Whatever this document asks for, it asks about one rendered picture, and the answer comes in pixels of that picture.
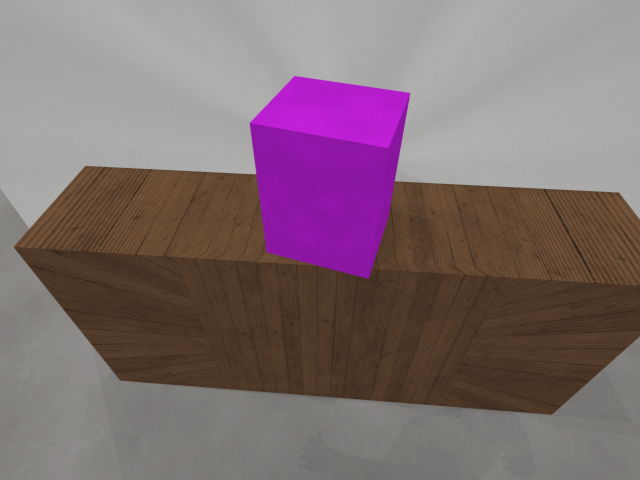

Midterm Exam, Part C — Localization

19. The pedestal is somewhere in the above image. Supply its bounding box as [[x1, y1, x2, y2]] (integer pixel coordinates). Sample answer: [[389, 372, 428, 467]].
[[14, 166, 640, 415]]

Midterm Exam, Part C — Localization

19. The carton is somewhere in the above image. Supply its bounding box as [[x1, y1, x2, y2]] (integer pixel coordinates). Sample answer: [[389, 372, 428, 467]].
[[250, 76, 410, 279]]

